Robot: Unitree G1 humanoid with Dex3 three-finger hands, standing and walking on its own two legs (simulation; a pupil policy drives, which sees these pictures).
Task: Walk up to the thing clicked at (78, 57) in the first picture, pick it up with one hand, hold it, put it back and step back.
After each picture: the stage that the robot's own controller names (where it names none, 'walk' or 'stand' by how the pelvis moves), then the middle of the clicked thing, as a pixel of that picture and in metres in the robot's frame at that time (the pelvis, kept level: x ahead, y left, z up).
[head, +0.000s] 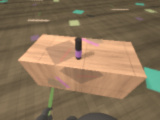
stand; (78, 49) +0.69 +0.19 -0.04
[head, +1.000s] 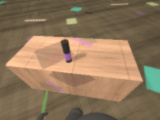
stand; (66, 52) +0.59 +0.30 -0.02
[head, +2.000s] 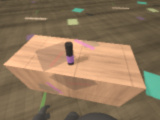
stand; (69, 54) +0.57 +0.25 -0.03
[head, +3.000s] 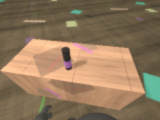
stand; (67, 59) +0.53 +0.26 -0.04
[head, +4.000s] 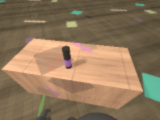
stand; (67, 58) +0.55 +0.27 -0.05
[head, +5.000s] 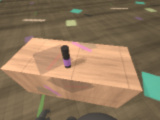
stand; (66, 57) +0.54 +0.28 -0.05
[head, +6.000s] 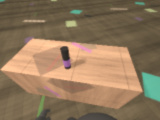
stand; (66, 58) +0.54 +0.28 -0.05
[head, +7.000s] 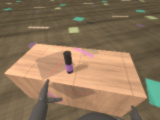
rise first; (68, 63) +0.52 +0.27 -0.04
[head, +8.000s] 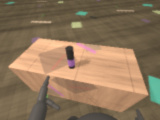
go down; (70, 58) +0.55 +0.26 -0.04
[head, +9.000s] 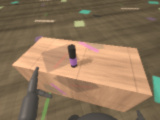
go down; (72, 57) +0.55 +0.25 -0.04
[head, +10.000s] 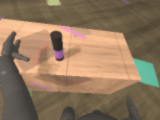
go down; (58, 48) +0.52 +0.24 +0.02
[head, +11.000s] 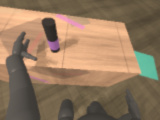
close in; (52, 38) +0.55 +0.25 +0.04
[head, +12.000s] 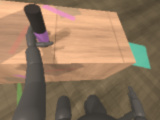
close; (40, 30) +0.57 +0.27 +0.08
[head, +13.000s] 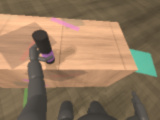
lift; (46, 50) +0.46 +0.26 +0.06
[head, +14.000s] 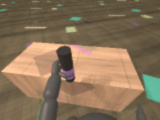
lift; (67, 66) +0.31 +0.17 +0.16
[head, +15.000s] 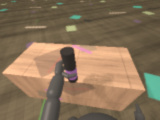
hold; (70, 67) +0.32 +0.15 +0.15
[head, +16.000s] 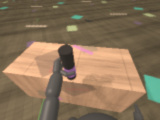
hold; (69, 65) +0.32 +0.16 +0.16
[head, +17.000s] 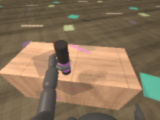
crouch; (64, 60) +0.36 +0.19 +0.16
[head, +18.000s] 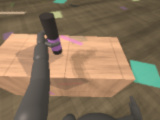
lower; (53, 37) +0.49 +0.23 +0.20
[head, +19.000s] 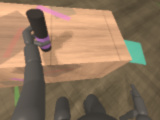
lower; (42, 34) +0.54 +0.23 +0.08
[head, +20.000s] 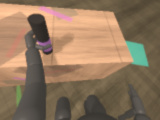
lower; (43, 38) +0.53 +0.23 +0.07
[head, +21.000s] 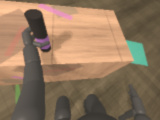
lower; (41, 35) +0.54 +0.24 +0.07
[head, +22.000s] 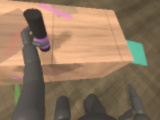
lower; (40, 34) +0.54 +0.24 +0.07
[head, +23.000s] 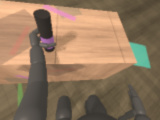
open; (46, 35) +0.54 +0.23 +0.07
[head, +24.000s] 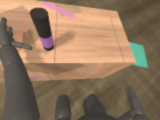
sink last; (45, 34) +0.53 +0.24 +0.07
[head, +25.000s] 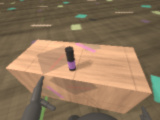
sink last; (71, 60) +0.51 +0.24 +0.01
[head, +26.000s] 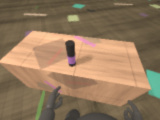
stand; (71, 54) +0.52 +0.22 +0.01
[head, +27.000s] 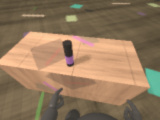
stand; (68, 54) +0.52 +0.23 +0.02
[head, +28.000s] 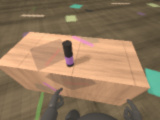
stand; (68, 55) +0.51 +0.23 +0.02
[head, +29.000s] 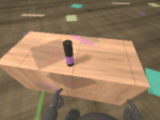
stand; (69, 54) +0.52 +0.23 +0.02
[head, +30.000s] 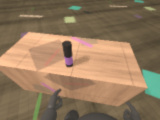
stand; (68, 55) +0.52 +0.23 +0.02
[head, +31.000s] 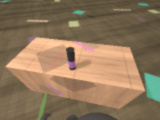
stand; (71, 59) +0.53 +0.23 -0.04
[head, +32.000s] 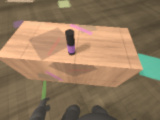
walk; (70, 44) +0.60 +0.22 -0.03
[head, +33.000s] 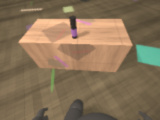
walk; (73, 28) +0.90 +0.31 -0.01
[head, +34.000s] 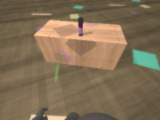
stand; (80, 27) +1.15 +0.27 -0.03
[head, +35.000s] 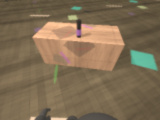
stand; (78, 29) +1.14 +0.27 -0.05
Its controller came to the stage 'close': yes
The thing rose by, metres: 0.22
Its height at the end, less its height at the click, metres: +0.00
